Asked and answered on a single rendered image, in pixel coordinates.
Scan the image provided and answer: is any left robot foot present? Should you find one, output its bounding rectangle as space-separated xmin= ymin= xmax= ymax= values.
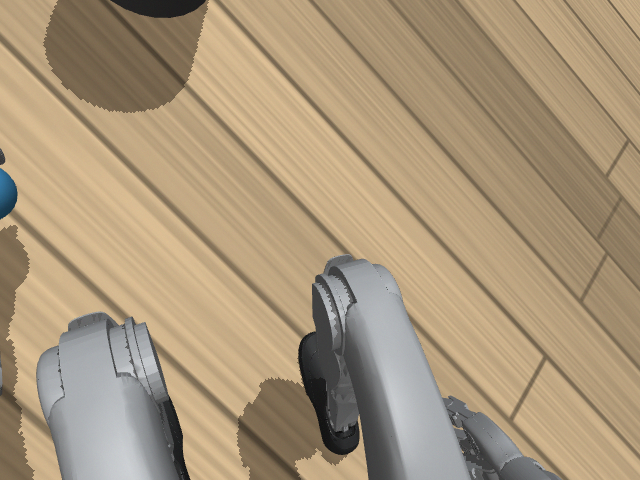
xmin=163 ymin=397 xmax=190 ymax=480

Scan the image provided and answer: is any right robot hand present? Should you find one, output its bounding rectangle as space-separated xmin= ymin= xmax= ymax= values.
xmin=442 ymin=396 xmax=524 ymax=480

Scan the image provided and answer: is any right robot foot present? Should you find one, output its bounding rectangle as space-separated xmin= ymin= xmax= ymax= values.
xmin=298 ymin=331 xmax=360 ymax=455

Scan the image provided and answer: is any right robot arm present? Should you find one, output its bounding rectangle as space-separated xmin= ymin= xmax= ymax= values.
xmin=499 ymin=457 xmax=562 ymax=480

